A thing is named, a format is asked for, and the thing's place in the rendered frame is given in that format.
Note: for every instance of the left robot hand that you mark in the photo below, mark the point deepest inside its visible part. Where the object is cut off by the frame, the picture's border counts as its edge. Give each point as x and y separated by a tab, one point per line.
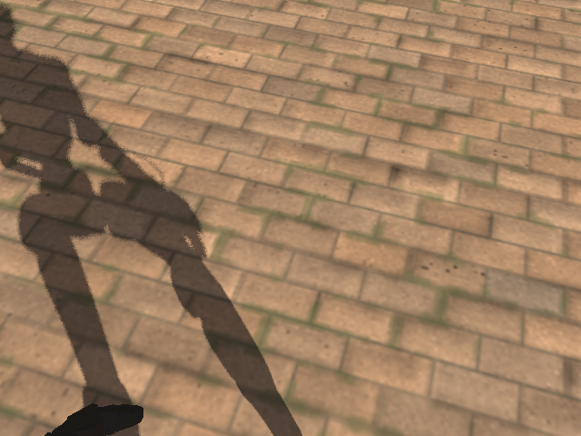
99	421

